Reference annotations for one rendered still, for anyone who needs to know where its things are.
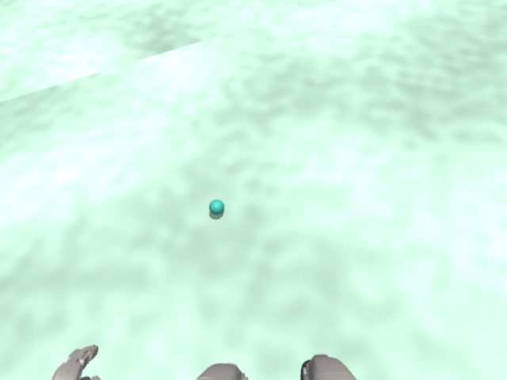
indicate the left robot hand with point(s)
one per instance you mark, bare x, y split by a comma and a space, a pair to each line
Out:
76, 362

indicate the ball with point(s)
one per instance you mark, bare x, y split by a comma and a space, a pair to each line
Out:
216, 207

